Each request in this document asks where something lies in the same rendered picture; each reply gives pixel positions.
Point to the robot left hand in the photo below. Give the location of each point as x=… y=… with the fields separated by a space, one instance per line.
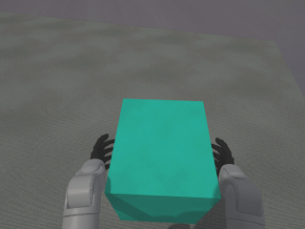
x=99 y=150

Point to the robot right hand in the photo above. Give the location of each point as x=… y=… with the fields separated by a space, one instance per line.
x=225 y=155

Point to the left robot forearm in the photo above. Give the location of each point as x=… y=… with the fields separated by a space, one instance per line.
x=83 y=196

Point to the carton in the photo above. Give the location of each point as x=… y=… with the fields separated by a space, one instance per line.
x=162 y=167

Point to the right robot forearm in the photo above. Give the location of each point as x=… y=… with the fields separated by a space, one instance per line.
x=243 y=200

